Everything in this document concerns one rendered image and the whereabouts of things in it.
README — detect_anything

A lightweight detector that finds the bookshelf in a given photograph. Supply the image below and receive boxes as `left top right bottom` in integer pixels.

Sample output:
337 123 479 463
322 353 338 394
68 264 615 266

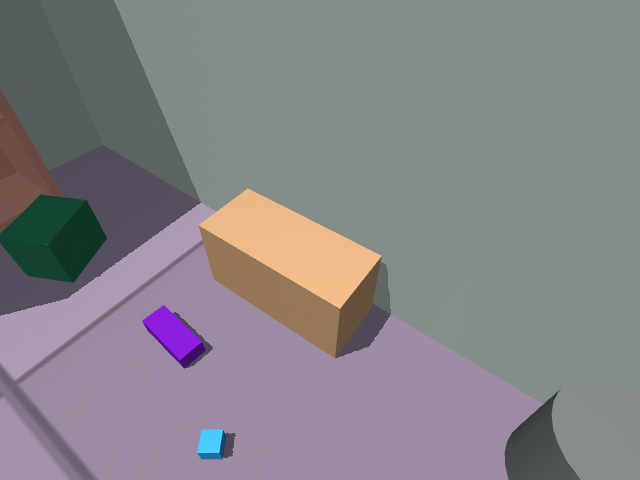
0 89 64 234

